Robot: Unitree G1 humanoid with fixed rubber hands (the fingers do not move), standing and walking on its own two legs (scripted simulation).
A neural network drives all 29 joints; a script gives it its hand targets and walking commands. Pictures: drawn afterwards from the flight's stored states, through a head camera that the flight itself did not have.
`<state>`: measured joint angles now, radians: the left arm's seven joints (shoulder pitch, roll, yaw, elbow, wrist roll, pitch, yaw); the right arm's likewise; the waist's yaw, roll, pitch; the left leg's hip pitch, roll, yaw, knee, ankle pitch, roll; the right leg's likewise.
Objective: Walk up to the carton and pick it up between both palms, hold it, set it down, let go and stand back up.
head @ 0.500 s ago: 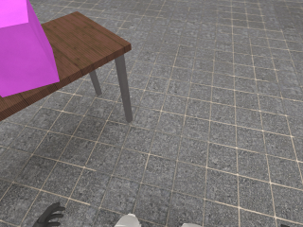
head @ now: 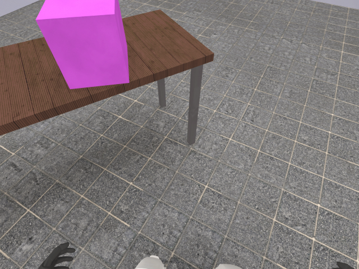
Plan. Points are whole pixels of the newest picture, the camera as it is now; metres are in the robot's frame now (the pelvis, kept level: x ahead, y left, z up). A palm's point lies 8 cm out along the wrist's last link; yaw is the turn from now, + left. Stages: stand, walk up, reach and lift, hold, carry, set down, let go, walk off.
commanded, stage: walk up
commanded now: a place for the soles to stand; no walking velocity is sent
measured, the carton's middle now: (92, 36) +0.85 +0.37 +0.07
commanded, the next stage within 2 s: none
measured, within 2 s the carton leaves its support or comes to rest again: neither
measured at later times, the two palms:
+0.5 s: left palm out of the picture +0.06 +0.33 -0.09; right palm out of the picture +0.15 -0.32 -0.07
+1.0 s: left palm out of the picture +0.00 +0.34 -0.09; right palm (335, 253) +0.18 -0.31 -0.06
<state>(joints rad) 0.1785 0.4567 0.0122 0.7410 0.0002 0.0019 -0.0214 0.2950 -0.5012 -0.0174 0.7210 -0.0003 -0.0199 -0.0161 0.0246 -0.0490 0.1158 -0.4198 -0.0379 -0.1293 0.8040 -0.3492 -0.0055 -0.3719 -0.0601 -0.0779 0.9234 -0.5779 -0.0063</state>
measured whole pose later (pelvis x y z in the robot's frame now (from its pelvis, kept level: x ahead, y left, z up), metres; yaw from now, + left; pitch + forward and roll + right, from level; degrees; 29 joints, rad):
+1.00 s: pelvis -0.01 -0.01 -0.01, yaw +18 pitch -3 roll +1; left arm 0.19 0.48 0.01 0.74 0.00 0.01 -0.02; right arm 0.30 -0.51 -0.02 0.72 0.00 -0.07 -0.04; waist 0.01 -0.06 0.12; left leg -0.44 -0.05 -0.15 0.84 -0.36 0.01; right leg -0.41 -0.06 -0.05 0.99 -0.61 -0.02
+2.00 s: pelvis +0.01 +0.01 -0.01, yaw +25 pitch -2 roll +1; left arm 0.23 0.48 0.01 0.74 0.00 0.00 -0.02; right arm 0.32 -0.49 -0.02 0.72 0.00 -0.09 -0.05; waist 0.02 -0.04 0.09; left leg -0.45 -0.05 -0.15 0.84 -0.36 0.01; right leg -0.41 -0.05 -0.03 0.97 -0.61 -0.03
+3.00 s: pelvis +0.03 +0.00 +0.00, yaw +27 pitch -1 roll +2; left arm 0.23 0.48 0.01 0.74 0.00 -0.01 -0.02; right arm 0.32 -0.50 -0.02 0.73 0.00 -0.06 -0.06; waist 0.03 -0.06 0.09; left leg -0.53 -0.04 -0.14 0.93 -0.47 0.03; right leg -0.42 -0.05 -0.03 0.91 -0.47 -0.02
